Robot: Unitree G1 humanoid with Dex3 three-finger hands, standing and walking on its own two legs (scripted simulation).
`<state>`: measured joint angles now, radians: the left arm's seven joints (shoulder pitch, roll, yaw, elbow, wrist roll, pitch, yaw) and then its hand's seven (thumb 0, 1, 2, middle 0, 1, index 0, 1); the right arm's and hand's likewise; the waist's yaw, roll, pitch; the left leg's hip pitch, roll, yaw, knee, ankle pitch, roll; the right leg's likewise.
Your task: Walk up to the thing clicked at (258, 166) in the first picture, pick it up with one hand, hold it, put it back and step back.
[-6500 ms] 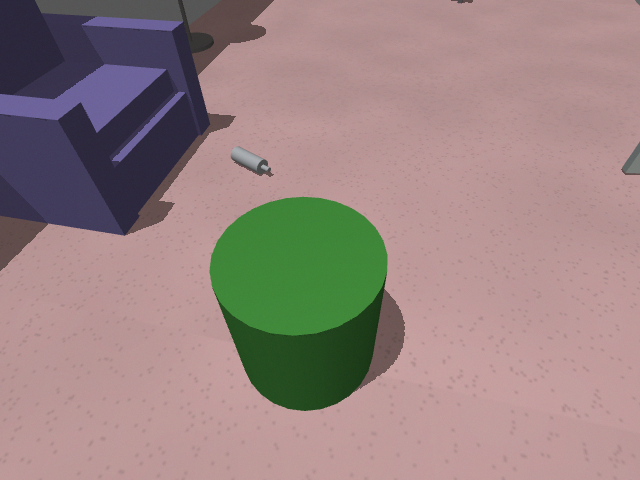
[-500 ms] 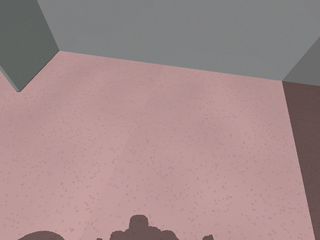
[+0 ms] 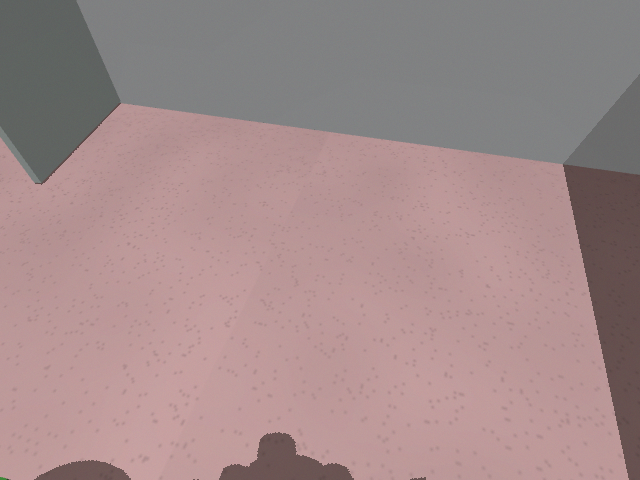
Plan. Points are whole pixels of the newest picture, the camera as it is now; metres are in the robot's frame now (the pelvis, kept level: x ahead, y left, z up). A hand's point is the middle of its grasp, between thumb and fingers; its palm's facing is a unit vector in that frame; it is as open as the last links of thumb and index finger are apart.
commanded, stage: stand
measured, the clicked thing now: out of the picture -0.27 +1.70 -0.74
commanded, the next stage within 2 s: walk up in 0.30 s
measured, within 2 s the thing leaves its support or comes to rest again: neither
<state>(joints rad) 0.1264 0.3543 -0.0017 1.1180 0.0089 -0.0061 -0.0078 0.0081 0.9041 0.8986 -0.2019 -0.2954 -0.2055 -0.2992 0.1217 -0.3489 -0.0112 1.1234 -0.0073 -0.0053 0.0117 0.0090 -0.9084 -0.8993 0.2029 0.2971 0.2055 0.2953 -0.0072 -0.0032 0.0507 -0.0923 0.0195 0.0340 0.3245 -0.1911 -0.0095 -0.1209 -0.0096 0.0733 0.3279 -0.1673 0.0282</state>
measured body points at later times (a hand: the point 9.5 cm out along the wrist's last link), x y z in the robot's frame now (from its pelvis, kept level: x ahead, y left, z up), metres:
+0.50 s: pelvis +0.03 -0.02 -0.01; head +0.03 -0.03 +0.44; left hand +0.10 +0.30 -0.12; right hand +0.06 -0.34 -0.13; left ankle -0.01 +0.12 -0.75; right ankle +0.06 -0.15 -0.73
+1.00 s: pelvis +0.20 -0.05 -0.02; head +0.23 -0.02 +0.42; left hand +0.24 +0.27 -0.15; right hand +0.28 -0.36 -0.13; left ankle +0.28 +0.10 -0.74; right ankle +0.11 -0.16 -0.75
